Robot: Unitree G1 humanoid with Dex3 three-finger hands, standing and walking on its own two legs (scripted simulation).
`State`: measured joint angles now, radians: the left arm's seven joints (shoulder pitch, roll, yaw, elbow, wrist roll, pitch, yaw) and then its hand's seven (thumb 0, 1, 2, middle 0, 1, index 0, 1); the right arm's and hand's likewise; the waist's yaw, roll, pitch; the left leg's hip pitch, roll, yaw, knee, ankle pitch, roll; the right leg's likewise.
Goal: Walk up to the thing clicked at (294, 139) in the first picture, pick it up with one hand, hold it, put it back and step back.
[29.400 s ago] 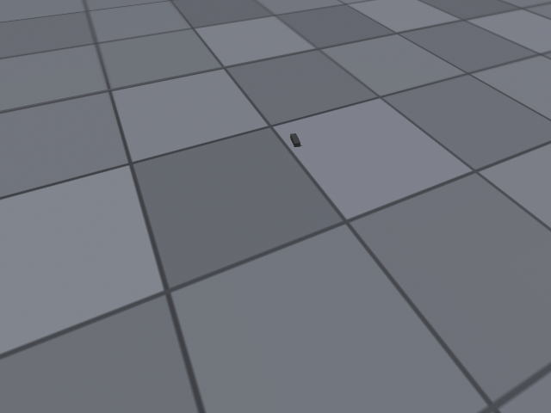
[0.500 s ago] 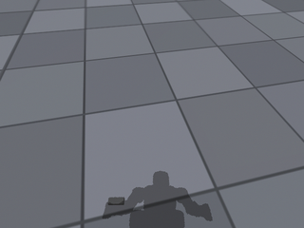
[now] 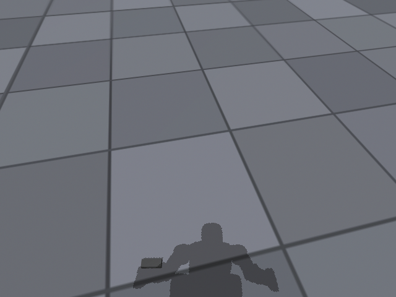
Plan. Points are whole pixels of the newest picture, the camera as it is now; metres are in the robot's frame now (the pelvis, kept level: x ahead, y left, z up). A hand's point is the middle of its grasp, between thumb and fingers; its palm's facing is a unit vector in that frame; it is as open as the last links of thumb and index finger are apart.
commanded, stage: stand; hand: left
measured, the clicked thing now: (151, 263) +0.40 +0.23 -0.77
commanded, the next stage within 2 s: walk up in 0.54 s
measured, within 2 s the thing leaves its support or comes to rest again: neither
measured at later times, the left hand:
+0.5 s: hand out of the picture +0.08 +0.25 -0.15, palm faces -0.02 -0.94 -0.34, open 7.3 cm
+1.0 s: hand out of the picture +0.06 +0.31 -0.19, palm faces -0.03 -0.94 -0.34, open 7.3 cm
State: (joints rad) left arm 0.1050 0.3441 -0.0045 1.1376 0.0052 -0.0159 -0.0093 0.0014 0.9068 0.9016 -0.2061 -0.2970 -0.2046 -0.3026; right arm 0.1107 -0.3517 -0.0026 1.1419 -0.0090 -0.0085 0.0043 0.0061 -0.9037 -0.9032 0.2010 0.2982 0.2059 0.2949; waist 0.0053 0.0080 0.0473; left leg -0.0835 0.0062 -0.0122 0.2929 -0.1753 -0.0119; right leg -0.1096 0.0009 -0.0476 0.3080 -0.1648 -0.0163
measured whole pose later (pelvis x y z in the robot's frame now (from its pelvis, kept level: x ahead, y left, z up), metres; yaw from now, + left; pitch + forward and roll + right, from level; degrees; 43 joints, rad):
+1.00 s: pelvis -0.08 +0.06 -0.02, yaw +1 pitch -2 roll -1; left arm 0.01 0.40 0.06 0.90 0.01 0.09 0.02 0.00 0.91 0.90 -0.21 -0.30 -0.20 -0.30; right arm 0.15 -0.36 -0.05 0.97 -0.03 0.04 0.00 0.00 -0.90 -0.90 0.20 0.30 0.21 0.29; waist -0.02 -0.06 0.22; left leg -0.25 -0.02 -0.02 0.63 -0.34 0.04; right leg -0.47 0.07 0.12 0.99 -0.53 -0.01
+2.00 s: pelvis -0.33 +0.02 -0.02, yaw -4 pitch -3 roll +0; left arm 0.25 0.41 0.09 0.87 0.01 0.05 -0.03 0.00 0.91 0.90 -0.21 -0.30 -0.20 -0.30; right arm 0.19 -0.37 -0.05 0.84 -0.04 -0.01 -0.01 0.01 -0.90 -0.90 0.21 0.30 0.21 0.30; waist 0.02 -0.06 0.12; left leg -0.29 0.05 0.01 0.62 -0.29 0.00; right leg -0.24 0.00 0.10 0.73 -0.49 0.01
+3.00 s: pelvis -0.31 +0.02 -0.01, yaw -2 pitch -3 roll +0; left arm 0.06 0.35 0.04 1.05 0.00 -0.01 -0.01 0.00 0.91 0.90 -0.21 -0.30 -0.21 -0.30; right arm 0.10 -0.34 -0.02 1.06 -0.01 -0.02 0.00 0.01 -0.90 -0.90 0.20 0.30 0.21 0.30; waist 0.01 -0.02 0.07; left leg -0.15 0.00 -0.03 0.45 -0.25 0.00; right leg -0.14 -0.02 -0.03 0.44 -0.25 0.01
